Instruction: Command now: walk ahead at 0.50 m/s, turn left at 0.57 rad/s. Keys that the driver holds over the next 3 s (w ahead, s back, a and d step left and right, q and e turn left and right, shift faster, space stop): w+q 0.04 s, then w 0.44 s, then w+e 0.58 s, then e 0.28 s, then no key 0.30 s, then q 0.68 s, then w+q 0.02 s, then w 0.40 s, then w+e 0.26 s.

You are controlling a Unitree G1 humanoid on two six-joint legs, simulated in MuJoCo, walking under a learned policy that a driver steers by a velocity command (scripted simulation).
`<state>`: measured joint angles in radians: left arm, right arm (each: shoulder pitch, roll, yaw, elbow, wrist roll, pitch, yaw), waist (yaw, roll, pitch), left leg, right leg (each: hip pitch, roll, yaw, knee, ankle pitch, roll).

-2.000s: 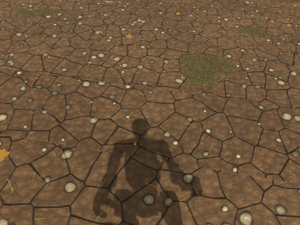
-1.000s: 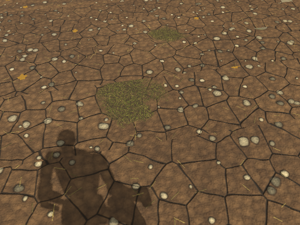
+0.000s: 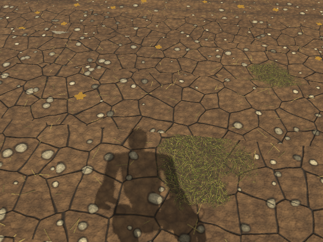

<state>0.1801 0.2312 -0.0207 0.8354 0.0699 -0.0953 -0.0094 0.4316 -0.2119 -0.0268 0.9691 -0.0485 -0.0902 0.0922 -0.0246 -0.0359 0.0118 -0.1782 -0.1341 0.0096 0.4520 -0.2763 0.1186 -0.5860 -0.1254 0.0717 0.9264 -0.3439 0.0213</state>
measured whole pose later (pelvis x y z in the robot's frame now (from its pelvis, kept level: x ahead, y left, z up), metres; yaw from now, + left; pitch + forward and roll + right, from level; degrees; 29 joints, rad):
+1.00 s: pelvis +0.54 -0.01 -0.09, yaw -3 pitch +1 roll +5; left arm 0.10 0.25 0.03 0.82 0.11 -0.07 -0.09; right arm 0.57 -0.14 0.04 0.96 -0.07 -0.13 -0.01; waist -0.08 -0.06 -0.02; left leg -0.11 0.01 0.21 0.97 -0.86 -0.03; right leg -0.56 -0.07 -0.03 0.60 0.38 -0.08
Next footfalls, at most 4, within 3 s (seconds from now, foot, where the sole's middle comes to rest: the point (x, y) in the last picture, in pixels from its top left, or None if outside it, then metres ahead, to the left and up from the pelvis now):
0.18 right None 0.30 -0.14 -0.77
0.68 left None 0.40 0.11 -0.77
1.06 right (186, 207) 0.74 -0.11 -0.94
1.44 left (157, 167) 0.98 0.03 -0.94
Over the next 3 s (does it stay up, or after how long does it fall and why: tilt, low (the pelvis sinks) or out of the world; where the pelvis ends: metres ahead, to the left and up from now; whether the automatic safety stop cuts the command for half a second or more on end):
stays up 1.05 -0.02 -0.17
